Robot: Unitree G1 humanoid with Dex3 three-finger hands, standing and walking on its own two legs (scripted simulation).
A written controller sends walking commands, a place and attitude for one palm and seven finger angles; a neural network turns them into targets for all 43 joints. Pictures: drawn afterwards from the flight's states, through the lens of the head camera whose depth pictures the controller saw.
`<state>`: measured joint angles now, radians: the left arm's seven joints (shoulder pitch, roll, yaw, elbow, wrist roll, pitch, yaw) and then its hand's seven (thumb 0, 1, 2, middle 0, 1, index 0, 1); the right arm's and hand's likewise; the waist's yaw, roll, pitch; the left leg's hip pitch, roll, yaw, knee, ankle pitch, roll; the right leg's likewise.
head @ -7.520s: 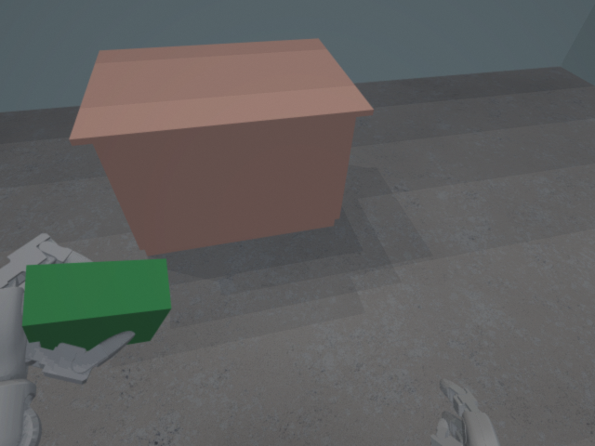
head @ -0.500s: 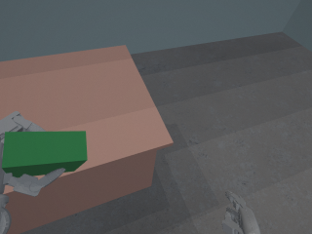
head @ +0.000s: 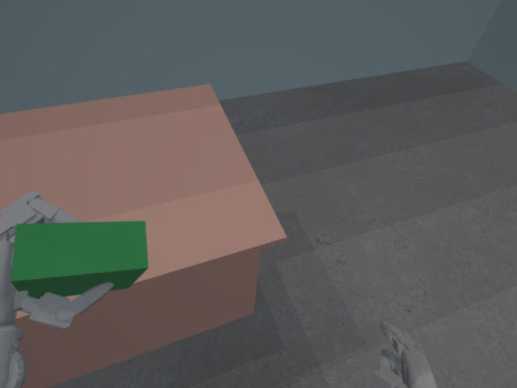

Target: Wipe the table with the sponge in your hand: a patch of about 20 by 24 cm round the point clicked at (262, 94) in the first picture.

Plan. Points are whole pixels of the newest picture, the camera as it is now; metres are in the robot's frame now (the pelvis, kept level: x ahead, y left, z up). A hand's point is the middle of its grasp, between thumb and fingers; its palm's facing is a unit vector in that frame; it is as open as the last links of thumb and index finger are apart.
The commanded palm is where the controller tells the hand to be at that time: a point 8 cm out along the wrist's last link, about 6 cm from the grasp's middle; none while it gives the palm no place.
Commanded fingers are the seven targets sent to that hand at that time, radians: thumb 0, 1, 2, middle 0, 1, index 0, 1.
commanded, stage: shuffle to correct the standing spot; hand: left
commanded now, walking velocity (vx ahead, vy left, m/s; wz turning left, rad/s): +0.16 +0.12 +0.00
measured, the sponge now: (101, 261) +0.23 +0.21 +0.14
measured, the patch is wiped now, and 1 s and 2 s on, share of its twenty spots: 0.00 0.00 0.00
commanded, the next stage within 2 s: come to a stop and stand still in 1.04 s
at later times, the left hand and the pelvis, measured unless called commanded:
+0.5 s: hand (68, 232) +0.25 +0.25 +0.16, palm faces +0.32 -0.84 -0.44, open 9.5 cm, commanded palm +0.19 +0.30 +0.17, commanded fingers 0.00 0.10 1.30 -1.20 -1.60 -1.20 -1.60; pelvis +0.04 +0.01 -0.01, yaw +2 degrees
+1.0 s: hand (37, 209) +0.28 +0.30 +0.16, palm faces +0.32 -0.83 -0.45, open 9.5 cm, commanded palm +0.23 +0.35 +0.17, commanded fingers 0.00 0.10 1.30 -1.20 -1.60 -1.20 -1.60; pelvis +0.06 +0.07 -0.01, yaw -1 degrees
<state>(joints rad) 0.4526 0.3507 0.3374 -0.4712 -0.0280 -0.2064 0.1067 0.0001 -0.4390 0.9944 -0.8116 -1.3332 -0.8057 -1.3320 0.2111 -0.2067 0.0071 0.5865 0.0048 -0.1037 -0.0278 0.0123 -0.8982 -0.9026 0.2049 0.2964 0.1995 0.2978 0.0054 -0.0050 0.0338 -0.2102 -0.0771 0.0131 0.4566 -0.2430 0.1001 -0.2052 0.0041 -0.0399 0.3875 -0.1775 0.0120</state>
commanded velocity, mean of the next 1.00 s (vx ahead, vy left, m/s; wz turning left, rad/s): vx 0.16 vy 0.12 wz -0.06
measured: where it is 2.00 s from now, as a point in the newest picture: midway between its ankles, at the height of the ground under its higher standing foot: outside the picture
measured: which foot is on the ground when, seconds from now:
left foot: down 0.00-0.80, up 0.82-0.94, down 0.96-1.00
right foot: down 0.00-0.64, up 0.66-0.76, down 0.78-1.00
